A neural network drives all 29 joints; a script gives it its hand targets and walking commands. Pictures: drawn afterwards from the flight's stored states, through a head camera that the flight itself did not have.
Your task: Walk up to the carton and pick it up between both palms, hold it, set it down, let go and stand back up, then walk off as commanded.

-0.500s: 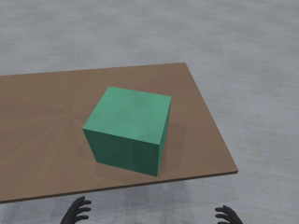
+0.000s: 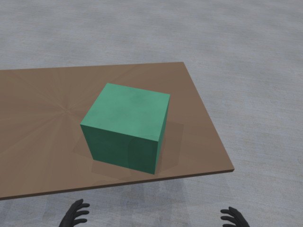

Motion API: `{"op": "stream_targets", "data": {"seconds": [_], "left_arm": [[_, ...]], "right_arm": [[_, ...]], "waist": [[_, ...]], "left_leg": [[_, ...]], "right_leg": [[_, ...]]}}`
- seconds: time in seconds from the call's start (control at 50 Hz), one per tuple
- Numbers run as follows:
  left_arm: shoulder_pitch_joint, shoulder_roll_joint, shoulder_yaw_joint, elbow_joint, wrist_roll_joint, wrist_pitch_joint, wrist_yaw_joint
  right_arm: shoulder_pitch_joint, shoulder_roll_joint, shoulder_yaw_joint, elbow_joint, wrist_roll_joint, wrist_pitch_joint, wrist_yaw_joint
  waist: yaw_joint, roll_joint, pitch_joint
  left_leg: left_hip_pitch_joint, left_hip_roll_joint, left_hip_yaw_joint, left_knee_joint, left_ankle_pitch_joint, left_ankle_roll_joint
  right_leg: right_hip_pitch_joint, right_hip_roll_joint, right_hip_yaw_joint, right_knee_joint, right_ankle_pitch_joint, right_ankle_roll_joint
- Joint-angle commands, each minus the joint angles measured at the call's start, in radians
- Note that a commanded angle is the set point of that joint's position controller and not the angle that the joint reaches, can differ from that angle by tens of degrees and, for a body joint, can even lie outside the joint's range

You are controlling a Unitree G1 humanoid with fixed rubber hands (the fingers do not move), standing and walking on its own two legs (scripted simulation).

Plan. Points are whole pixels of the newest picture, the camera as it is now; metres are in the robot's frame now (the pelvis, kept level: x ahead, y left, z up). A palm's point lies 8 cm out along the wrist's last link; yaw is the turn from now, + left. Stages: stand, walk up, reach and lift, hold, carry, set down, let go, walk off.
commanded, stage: set down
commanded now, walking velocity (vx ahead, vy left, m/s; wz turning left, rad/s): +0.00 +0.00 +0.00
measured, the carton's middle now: (130, 128) +0.43 +0.09 +0.00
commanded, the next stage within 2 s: let go in 0.30 s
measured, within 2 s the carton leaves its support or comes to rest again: neither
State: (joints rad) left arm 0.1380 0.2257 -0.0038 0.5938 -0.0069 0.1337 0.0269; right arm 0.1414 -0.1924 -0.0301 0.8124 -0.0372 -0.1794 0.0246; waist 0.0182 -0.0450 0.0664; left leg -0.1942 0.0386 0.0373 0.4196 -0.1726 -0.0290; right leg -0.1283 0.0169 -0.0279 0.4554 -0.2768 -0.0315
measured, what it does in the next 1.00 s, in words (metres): stands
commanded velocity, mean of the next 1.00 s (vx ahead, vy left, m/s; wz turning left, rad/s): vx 0.00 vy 0.00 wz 0.00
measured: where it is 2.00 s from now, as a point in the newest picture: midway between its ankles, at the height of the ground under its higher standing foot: outside the picture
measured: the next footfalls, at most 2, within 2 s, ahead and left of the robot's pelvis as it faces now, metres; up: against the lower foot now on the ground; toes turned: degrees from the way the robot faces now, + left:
none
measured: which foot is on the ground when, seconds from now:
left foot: down 0.00-1.00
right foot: down 0.00-1.00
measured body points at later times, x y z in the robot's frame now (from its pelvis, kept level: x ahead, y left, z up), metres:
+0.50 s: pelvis +0.00 +0.02 +0.00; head -0.01 +0.02 +0.45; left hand +0.16 +0.25 -0.09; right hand +0.16 -0.21 -0.10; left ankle +0.04 +0.14 -0.74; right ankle -0.02 -0.09 -0.74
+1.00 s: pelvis -0.01 +0.02 +0.00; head -0.03 +0.02 +0.45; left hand +0.13 +0.27 -0.10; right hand +0.09 -0.24 -0.12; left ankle +0.04 +0.14 -0.74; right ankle -0.02 -0.09 -0.74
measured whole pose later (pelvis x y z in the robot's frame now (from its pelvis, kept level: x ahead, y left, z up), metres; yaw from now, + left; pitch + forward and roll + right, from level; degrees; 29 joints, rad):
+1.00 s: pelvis -0.01 +0.02 +0.00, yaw -2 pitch -4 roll +0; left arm 0.21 0.26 0.00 0.74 0.03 0.01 0.00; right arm 0.24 -0.26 -0.02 0.84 -0.05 -0.07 0.02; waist 0.00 0.01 0.01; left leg -0.21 0.03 0.07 0.47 -0.19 0.00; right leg -0.16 0.01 0.01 0.50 -0.28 -0.01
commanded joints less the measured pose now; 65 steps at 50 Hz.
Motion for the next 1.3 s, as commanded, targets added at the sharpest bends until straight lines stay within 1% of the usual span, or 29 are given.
{"op": "stream_targets", "data": {"seconds": [0.0,0.1,0.14,0.22,0.26,0.3,0.4,0.48,0.56,0.62,0.64,0.68,0.76,0.84,0.86,0.9,0.94,0.96,0.98,1.06,1.1,1.12,1.14,1.16,1.18,1.22,1.24,1.26,1.28], "left_arm": [[-0.105,0.112,0.036,-0.164,0.008,-0.037,0.002],[-0.148,0.124,0.024,-0.203,0.002,-0.036,0.009],[-0.097,0.111,0.013,-0.163,-0.011,-0.042,0.001],[-0.112,0.093,0.018,-0.166,0.020,-0.043,0.016],[-0.094,0.093,0.010,-0.146,0.006,-0.042,0.009],[-0.070,0.093,0.014,-0.132,0.006,-0.042,-0.005],[-0.080,0.091,0.014,-0.141,-0.004,-0.055,-0.001],[-0.049,0.131,0.017,-0.115,0.010,-0.058,0.003],[-0.072,0.108,0.003,-0.138,0.006,-0.062,0.007],[-0.076,0.096,-0.010,-0.162,-0.003,-0.067,0.010],[-0.024,0.135,0.016,-0.067,0.009,-0.078,0.006],[-0.045,0.128,0.021,-0.103,0.013,-0.078,0.012],[-0.051,0.134,0.026,-0.084,-0.003,-0.092,0.006],[-0.055,0.135,0.001,-0.112,-0.025,-0.096,0.016],[0.035,0.282,0.091,0.014,0.045,-0.137,0.007],[0.019,0.280,0.091,0.046,0.048,-0.146,-0.004],[0.052,0.245,0.086,0.049,0.047,-0.166,-0.015],[0.018,0.290,0.083,0.059,0.048,-0.170,-0.018],[0.003,0.270,0.095,0.076,0.055,-0.180,-0.014],[0.043,0.279,0.087,0.129,0.036,-0.182,-0.017],[0.031,0.300,0.085,0.147,0.045,-0.193,-0.025],[-0.002,0.267,0.081,0.167,0.039,-0.184,-0.024],[0.007,0.272,0.075,0.171,0.044,-0.183,-0.024],[0.001,0.277,0.090,0.186,0.050,-0.166,-0.024],[0.036,0.295,0.081,0.209,0.030,-0.170,-0.022],[0.013,0.335,0.091,0.227,0.036,-0.181,-0.023],[0.041,0.295,0.078,0.236,0.024,-0.177,-0.020],[0.029,0.327,0.078,0.269,0.023,-0.173,-0.025],[0.046,0.317,0.082,0.265,0.027,-0.190,-0.027]], "right_arm": [[-0.067,-0.139,-0.025,-0.103,0.013,-0.049,-0.003],[-0.106,-0.136,-0.047,-0.174,0.000,-0.056,0.000],[-0.073,-0.138,-0.033,-0.179,0.009,-0.060,-0.006],[-0.104,-0.141,-0.042,-0.150,0.017,-0.060,0.010],[-0.080,-0.160,-0.027,-0.166,0.013,-0.054,0.000],[-0.048,-0.162,-0.025,-0.160,0.011,-0.050,-0.007],[-0.049,-0.151,-0.042,-0.194,-0.008,-0.029,-0.004],[0.002,-0.171,-0.015,-0.186,-0.024,-0.012,0.003],[-0.014,-0.159,-0.046,-0.186,-0.014,-0.002,0.004],[-0.029,-0.153,-0.060,-0.236,-0.026,-0.005,0.004],[0.026,-0.181,-0.026,-0.189,-0.027,0.003,0.010],[0.018,-0.183,-0.028,-0.215,-0.014,0.007,0.014],[0.020,-0.181,-0.032,-0.215,-0.032,0.002,0.012],[0.000,-0.177,-0.050,-0.246,-0.023,-0.002,0.015],[0.054,-0.274,-0.071,-0.089,-0.006,0.052,-0.014],[0.054,-0.293,-0.073,-0.089,-0.009,0.069,-0.011],[0.116,-0.318,-0.064,-0.043,-0.005,0.086,-0.023],[0.101,-0.291,-0.061,-0.045,0.007,0.100,-0.022],[0.066,-0.255,-0.048,-0.036,0.005,0.109,-0.024],[0.019,-0.312,-0.057,0.006,0.009,0.107,-0.026],[0.045,-0.292,-0.040,0.041,-0.002,0.115,-0.018],[0.046,-0.286,-0.031,0.036,0.007,0.106,-0.021],[0.038,-0.318,-0.043,0.057,0.012,0.104,-0.019],[-0.009,-0.334,-0.059,0.060,0.008,0.105,-0.024],[0.033,-0.335,-0.038,0.071,0.003,0.115,-0.020],[0.017,-0.315,-0.039,0.089,0.008,0.127,-0.015],[0.013,-0.373,-0.049,0.115,0.010,0.121,-0.019],[0.009,-0.340,-0.036,0.123,0.013,0.125,-0.021],[-0.005,-0.338,-0.044,0.123,0.014,0.128,-0.028]], "waist": [[-0.007,0.067,-0.164],[0.008,0.087,-0.173],[-0.006,0.015,-0.159],[0.019,0.077,-0.150],[-0.010,0.070,-0.142],[-0.003,0.007,-0.145],[0.015,0.008,-0.133],[-0.004,0.072,-0.088],[-0.026,0.063,-0.069],[-0.003,0.063,-0.085],[0.004,0.058,-0.075],[-0.019,0.086,-0.072],[-0.009,0.012,-0.077],[-0.008,0.027,-0.103],[0.024,0.009,-0.121],[-0.001,-0.040,-0.082],[-0.013,0.100,-0.014],[-0.037,0.034,-0.051],[-0.011,0.006,-0.050],[-0.005,0.074,-0.002],[-0.009,0.088,0.000],[-0.028,0.019,-0.044],[-0.021,0.056,-0.034],[-0.015,0.017,0.012],[-0.018,0.098,-0.032],[-0.021,0.047,-0.025],[-0.017,0.110,-0.029],[-0.029,0.077,-0.020],[0.003,0.065,-0.070]], "left_leg": [[0.224,-0.047,0.041,0.003,0.168,-0.010],[0.224,-0.042,0.045,-0.009,0.151,-0.009],[0.247,-0.045,0.036,-0.004,0.188,0.005],[0.257,-0.041,0.026,-0.016,0.191,-0.021],[0.254,-0.045,0.036,-0.015,0.215,-0.019],[0.291,-0.041,0.037,-0.006,0.241,-0.002],[0.231,-0.038,0.039,-0.041,0.175,0.007],[0.190,-0.023,0.030,-0.046,0.146,0.013],[0.198,-0.015,0.007,-0.077,0.116,-0.004],[0.174,-0.025,0.037,-0.082,0.088,0.002],[0.156,-0.023,0.030,-0.076,0.128,0.015],[0.144,-0.025,0.015,-0.089,0.069,0.003],[0.134,-0.024,0.013,-0.066,0.083,0.033],[0.131,-0.040,0.021,-0.083,0.021,0.037],[0.051,0.081,-0.060,-0.039,0.011,0.058],[0.006,0.079,-0.069,-0.039,-0.011,0.070],[-0.013,0.068,-0.052,-0.035,-0.053,0.071],[-0.020,0.073,-0.062,-0.051,-0.084,0.062],[0.009,0.090,-0.087,-0.032,-0.064,0.073],[-0.032,0.092,-0.099,-0.057,-0.092,0.077],[-0.029,0.074,-0.053,-0.060,-0.117,0.068],[0.000,0.085,-0.080,-0.055,-0.087,0.067],[0.005,0.089,-0.079,-0.067,-0.077,0.064],[-0.043,0.104,-0.103,-0.061,-0.048,0.068],[-0.026,0.103,-0.102,-0.083,-0.107,0.080],[0.007,0.098,-0.083,-0.082,-0.077,0.071],[0.006,0.107,-0.118,-0.086,-0.098,0.081],[-0.006,0.108,-0.110,-0.119,-0.108,0.085],[0.038,0.104,-0.091,-0.070,-0.014,0.077]], "right_leg": [[-0.153,-0.033,0.008,-0.142,0.238,0.052],[-0.154,-0.031,-0.003,-0.135,0.196,0.037],[-0.135,-0.031,0.005,-0.138,0.254,0.050],[-0.155,-0.008,-0.010,-0.138,0.193,0.032],[-0.129,-0.022,-0.004,-0.123,0.222,0.042],[-0.130,-0.013,0.007,-0.142,0.246,0.047],[-0.114,-0.004,0.006,-0.122,0.148,0.017],[-0.115,-0.020,0.041,-0.125,0.121,-0.010],[-0.138,-0.008,0.030,-0.126,0.074,-0.017],[-0.116,0.001,0.027,-0.126,0.046,-0.013],[-0.100,-0.013,0.057,-0.109,0.074,-0.033],[-0.116,-0.007,0.058,-0.121,0.030,-0.034],[-0.124,-0.014,0.068,-0.137,0.053,-0.035],[-0.155,-0.015,0.064,-0.134,0.017,-0.040],[-0.098,-0.092,0.103,-0.087,0.016,-0.012],[-0.090,-0.113,0.140,-0.083,0.033,-0.006],[-0.151,-0.105,0.169,-0.111,0.024,-0.008],[-0.131,-0.100,0.128,-0.094,0.015,-0.002],[-0.166,-0.107,0.152,-0.117,-0.036,-0.002],[-0.155,-0.110,0.147,-0.119,0.009,-0.012],[-0.133,-0.104,0.148,-0.121,0.012,-0.006],[-0.132,-0.099,0.151,-0.112,0.011,-0.012],[-0.143,-0.104,0.151,-0.124,0.025,-0.008],[-0.121,-0.086,0.118,-0.100,0.103,-0.009],[-0.107,-0.105,0.153,-0.114,0.071,-0.008],[-0.138,-0.094,0.152,-0.112,0.034,-0.011],[-0.109,-0.106,0.165,-0.138,0.065,-0.021],[-0.078,-0.111,0.153,-0.131,0.044,-0.009],[-0.078,-0.123,0.162,-0.133,0.083,-0.015]]}}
